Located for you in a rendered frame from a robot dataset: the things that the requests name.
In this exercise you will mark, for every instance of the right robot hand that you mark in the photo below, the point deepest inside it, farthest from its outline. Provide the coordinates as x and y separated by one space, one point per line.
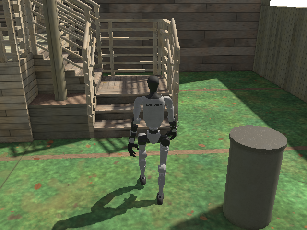
171 133

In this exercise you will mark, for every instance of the left robot hand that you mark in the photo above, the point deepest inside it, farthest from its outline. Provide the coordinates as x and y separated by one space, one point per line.
130 145

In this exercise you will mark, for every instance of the robot left forearm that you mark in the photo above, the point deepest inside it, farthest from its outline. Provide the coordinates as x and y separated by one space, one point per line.
133 131

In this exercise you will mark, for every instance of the robot right upper arm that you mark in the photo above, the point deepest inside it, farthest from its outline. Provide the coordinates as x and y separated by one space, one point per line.
170 108

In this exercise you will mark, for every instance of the humanoid robot torso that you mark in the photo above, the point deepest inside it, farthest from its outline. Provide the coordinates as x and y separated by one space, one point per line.
153 114

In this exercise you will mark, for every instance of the right robot thigh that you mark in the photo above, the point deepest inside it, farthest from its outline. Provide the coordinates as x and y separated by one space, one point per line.
164 149

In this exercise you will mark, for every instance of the robot right forearm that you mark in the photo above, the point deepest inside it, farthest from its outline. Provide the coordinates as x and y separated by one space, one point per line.
173 125

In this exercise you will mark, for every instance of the robot left upper arm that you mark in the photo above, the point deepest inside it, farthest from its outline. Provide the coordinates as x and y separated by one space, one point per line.
137 108

